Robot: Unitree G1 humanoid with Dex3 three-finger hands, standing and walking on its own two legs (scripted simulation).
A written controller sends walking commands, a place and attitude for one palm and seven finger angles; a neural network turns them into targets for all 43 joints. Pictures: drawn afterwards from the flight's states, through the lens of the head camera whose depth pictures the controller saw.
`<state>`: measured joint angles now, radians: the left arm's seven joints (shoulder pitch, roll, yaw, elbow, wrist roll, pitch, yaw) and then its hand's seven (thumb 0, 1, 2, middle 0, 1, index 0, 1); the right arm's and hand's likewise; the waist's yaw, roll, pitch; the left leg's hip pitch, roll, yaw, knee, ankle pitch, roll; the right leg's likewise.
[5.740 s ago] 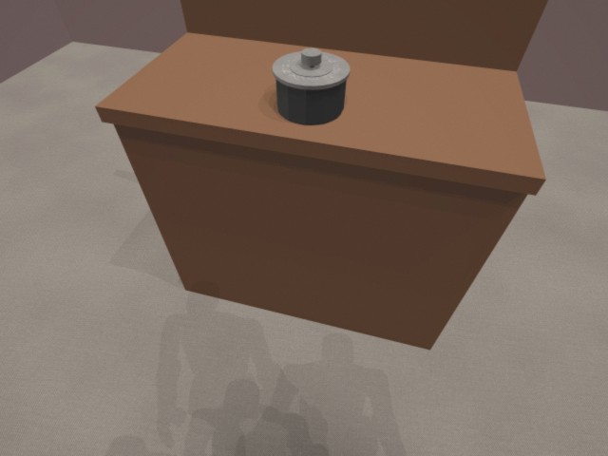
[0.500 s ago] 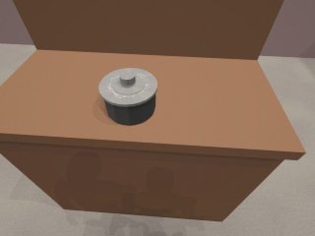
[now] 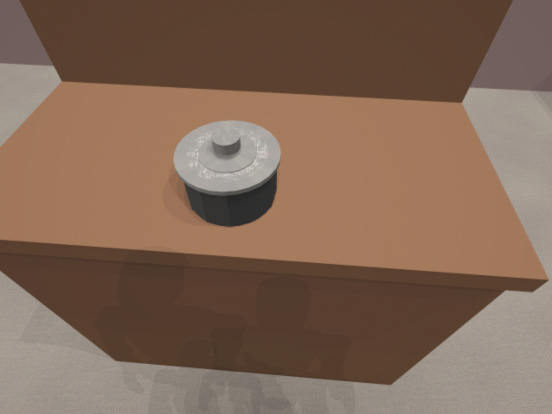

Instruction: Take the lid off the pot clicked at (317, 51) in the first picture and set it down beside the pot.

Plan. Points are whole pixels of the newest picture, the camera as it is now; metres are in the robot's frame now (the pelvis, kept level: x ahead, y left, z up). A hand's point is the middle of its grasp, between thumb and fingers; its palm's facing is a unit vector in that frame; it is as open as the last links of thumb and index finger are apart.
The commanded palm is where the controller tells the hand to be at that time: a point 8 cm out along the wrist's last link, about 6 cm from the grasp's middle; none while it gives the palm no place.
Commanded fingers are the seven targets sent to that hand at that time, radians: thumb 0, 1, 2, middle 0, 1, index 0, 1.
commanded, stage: come to a stop and stand still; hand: left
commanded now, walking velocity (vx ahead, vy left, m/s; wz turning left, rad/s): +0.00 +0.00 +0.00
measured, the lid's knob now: (226, 141) +0.45 +0.11 +0.16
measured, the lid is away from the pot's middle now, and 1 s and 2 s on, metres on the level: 0.00 0.00 0.00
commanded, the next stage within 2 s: look again from close up in 0.74 s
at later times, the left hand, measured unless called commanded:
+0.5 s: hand out of the picture +0.04 +0.16 -0.17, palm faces +0.02 -0.98 -0.21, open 7.3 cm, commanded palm none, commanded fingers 0.00 0.90 0.90 -0.20 -0.30 -0.20 -0.30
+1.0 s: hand out of the picture +0.02 +0.15 -0.18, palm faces +0.04 -0.98 -0.18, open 7.3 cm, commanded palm none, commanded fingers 0.00 0.90 0.90 -0.20 -0.30 -0.20 -0.30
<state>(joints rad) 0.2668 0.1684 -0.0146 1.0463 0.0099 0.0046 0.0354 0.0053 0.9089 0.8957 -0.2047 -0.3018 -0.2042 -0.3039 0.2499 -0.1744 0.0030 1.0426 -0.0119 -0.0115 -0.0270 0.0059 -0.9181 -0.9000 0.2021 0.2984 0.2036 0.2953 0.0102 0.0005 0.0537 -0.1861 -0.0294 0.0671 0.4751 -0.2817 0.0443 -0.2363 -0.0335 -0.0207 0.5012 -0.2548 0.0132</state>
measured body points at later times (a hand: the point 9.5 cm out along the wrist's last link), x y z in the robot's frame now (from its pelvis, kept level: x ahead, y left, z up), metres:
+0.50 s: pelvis +0.02 -0.02 +0.00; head +0.05 -0.01 +0.45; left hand +0.04 +0.21 -0.16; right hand +0.02 -0.23 -0.16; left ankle -0.02 +0.09 -0.74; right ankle +0.01 -0.13 -0.74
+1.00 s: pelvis +0.02 -0.02 +0.00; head +0.05 -0.01 +0.45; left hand +0.02 +0.20 -0.16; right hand +0.03 -0.24 -0.15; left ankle -0.02 +0.09 -0.74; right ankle +0.01 -0.13 -0.74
